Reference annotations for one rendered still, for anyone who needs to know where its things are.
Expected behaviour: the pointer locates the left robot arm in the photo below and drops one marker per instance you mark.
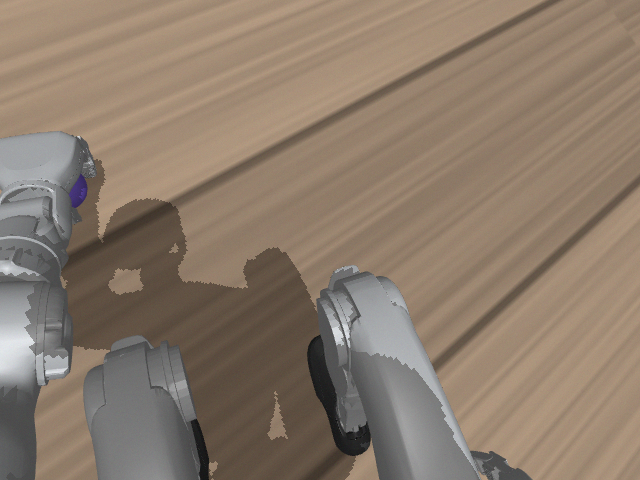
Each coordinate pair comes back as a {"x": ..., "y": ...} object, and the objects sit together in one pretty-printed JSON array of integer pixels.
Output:
[{"x": 36, "y": 330}]

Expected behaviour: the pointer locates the left robot hand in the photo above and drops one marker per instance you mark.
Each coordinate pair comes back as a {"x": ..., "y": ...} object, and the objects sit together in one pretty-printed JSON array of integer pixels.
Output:
[{"x": 55, "y": 157}]

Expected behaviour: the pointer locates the right robot foot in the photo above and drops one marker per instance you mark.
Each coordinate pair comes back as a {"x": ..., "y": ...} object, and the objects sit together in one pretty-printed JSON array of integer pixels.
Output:
[{"x": 350, "y": 443}]

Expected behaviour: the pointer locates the left robot foot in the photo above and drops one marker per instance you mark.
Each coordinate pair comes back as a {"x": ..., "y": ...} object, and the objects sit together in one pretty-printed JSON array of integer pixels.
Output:
[{"x": 202, "y": 451}]

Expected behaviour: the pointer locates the right robot hand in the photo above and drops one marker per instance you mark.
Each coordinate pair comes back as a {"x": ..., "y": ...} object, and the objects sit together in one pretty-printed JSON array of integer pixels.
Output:
[{"x": 496, "y": 467}]

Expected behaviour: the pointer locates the ball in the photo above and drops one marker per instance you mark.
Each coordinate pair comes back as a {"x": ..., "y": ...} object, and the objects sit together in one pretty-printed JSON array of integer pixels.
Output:
[{"x": 78, "y": 192}]

